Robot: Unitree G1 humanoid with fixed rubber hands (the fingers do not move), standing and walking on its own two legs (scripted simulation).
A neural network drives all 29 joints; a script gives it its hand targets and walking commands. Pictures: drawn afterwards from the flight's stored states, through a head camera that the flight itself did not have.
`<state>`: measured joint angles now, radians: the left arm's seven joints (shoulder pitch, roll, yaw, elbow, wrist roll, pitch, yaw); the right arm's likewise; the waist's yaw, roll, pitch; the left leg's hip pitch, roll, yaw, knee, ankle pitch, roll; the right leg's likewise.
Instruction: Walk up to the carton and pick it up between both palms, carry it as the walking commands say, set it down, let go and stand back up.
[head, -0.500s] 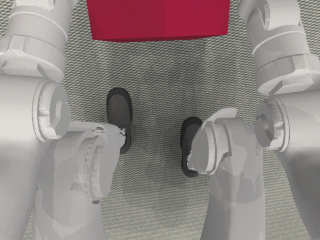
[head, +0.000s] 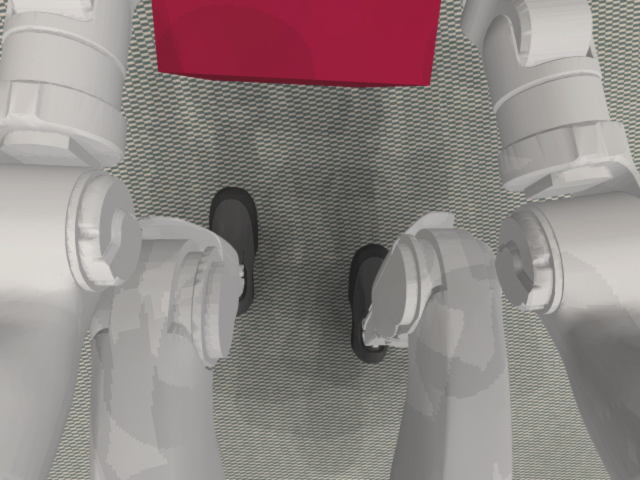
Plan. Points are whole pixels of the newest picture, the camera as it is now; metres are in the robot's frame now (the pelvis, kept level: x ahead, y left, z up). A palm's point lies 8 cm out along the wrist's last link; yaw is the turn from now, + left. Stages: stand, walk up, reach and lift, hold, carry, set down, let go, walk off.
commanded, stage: reach and lift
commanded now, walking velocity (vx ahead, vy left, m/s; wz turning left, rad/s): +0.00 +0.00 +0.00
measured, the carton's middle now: out of the picture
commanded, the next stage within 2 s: none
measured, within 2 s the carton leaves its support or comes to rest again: neither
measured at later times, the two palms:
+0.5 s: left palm out of the picture +0.56 +0.16 -0.08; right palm out of the picture +0.55 -0.13 -0.09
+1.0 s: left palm out of the picture +0.54 +0.16 -0.03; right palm out of the picture +0.53 -0.13 -0.02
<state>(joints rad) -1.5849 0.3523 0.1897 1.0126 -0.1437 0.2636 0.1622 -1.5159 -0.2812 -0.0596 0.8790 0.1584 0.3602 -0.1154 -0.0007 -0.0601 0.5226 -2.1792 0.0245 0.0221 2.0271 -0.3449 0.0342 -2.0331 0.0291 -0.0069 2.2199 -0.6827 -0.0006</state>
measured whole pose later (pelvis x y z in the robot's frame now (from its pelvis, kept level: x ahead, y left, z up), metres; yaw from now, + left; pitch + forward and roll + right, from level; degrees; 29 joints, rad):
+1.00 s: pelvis -0.01 +0.00 +0.06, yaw -1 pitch +21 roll +1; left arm -1.36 0.22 0.33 0.66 -0.03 0.49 0.17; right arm -1.32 -0.15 -0.22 0.61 0.00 0.51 -0.14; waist 0.00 -0.06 0.53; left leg -1.86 0.02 0.02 1.87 -0.37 0.02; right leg -1.75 0.06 0.01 2.04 -0.66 0.00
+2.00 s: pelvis -0.01 +0.00 +0.17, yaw -3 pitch +11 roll +1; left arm -1.16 0.12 0.36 0.54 0.01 0.51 0.18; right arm -1.14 -0.08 -0.24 0.54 -0.02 0.51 -0.12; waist 0.02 -0.07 0.52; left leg -1.36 0.01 0.02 1.54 -0.36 0.00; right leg -1.27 0.07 0.04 1.68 -0.59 0.00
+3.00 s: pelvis +0.10 +0.00 +0.32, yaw -3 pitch +14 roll +0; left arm -0.53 -0.07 0.36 0.62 0.12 0.46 0.14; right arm -0.53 0.10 -0.24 0.66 -0.16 0.45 -0.06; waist 0.03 -0.07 -0.14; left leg -0.87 0.01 0.02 0.95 -0.32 0.00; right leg -0.78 0.07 0.07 1.02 -0.49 -0.01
